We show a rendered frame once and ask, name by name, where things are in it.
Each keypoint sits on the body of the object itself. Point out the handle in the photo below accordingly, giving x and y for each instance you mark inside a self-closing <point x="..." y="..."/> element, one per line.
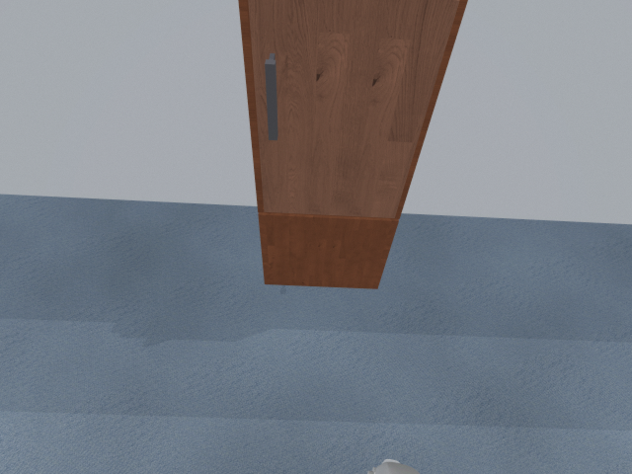
<point x="271" y="88"/>

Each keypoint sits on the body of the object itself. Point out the cupboard door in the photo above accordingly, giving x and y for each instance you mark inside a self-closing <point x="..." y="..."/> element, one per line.
<point x="354" y="79"/>

